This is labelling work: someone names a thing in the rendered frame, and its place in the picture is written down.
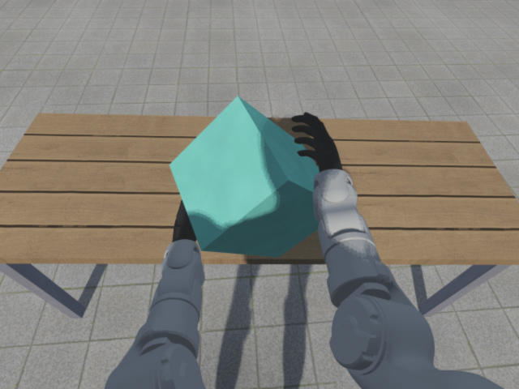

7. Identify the left robot hand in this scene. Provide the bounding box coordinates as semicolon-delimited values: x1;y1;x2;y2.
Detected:
172;200;197;242

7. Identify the table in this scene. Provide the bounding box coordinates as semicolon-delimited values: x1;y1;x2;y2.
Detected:
0;113;519;318

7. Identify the robot left upper arm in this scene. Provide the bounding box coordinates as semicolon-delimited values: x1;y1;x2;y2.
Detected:
105;343;206;389

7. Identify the right robot hand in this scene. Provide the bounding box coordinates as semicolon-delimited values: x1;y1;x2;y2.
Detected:
291;112;342;172

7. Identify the robot left forearm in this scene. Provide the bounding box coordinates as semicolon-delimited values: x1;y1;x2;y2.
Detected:
117;239;205;367

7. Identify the robot right upper arm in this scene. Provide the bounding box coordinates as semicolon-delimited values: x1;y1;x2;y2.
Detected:
329;294;504;389

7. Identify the robot right forearm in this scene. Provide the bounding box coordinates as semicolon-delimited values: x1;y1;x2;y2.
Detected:
313;169;416;309

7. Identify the carton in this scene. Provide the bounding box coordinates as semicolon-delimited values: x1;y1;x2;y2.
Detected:
169;96;320;258

